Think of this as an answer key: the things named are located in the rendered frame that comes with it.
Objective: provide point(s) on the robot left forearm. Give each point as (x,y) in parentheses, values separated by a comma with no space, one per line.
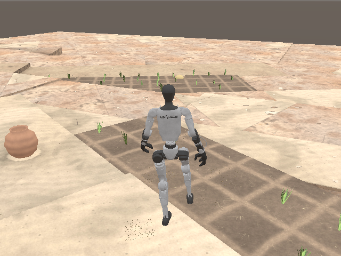
(144,139)

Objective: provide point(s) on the humanoid robot torso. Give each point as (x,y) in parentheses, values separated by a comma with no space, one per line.
(169,126)

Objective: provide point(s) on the robot left hand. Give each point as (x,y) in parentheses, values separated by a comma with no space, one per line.
(148,145)

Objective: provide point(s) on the left robot upper arm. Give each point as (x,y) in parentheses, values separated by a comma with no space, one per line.
(149,122)

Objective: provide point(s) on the right robot upper arm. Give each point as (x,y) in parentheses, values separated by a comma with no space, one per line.
(189,121)

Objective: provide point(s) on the robot right forearm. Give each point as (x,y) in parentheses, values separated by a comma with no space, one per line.
(198,143)

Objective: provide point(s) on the right robot foot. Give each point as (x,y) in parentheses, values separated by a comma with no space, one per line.
(189,199)

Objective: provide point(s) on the robot right hand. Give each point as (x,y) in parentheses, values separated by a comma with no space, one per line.
(203,158)

